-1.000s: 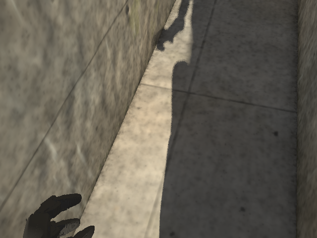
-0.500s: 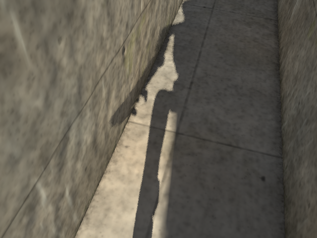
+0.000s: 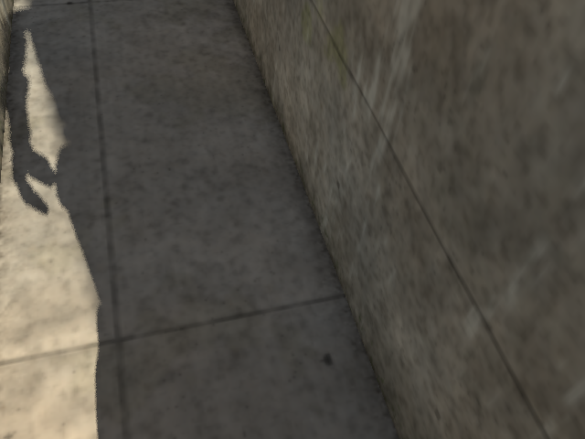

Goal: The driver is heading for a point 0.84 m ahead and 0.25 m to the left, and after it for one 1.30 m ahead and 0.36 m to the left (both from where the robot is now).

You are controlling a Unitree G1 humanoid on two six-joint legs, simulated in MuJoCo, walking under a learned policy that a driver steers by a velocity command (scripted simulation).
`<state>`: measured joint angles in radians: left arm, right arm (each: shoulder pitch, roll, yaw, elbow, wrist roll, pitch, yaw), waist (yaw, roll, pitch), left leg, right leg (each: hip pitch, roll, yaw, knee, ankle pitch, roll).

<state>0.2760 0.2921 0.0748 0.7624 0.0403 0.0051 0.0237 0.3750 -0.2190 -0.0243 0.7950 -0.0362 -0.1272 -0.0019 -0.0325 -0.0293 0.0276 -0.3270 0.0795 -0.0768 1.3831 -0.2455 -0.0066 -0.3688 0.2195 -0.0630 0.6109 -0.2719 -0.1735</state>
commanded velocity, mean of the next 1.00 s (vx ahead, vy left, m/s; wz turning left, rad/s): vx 0.78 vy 0.13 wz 0.49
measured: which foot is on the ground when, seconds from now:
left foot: up 0.00-0.34, down 0.36-0.84, up 0.86-1.00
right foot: down 0.00-0.38, up 0.40-0.84, down 0.86-1.00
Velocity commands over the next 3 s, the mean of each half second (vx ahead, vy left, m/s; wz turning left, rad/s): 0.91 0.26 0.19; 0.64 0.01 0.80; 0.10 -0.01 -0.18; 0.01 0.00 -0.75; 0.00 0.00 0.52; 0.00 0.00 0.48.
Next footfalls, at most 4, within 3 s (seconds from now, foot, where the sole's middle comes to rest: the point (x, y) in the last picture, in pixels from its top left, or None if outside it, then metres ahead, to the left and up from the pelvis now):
0.36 left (201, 364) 0.64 0.16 -0.75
0.86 right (214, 216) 1.08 0.16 -0.75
1.24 left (101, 239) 0.99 0.45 -0.75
1.64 right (206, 213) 1.09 0.18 -0.75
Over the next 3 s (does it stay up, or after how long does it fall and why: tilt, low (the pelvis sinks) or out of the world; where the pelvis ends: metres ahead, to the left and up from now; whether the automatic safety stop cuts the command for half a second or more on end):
stays up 1.03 0.30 0.02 its command is cut before an obstacle from the start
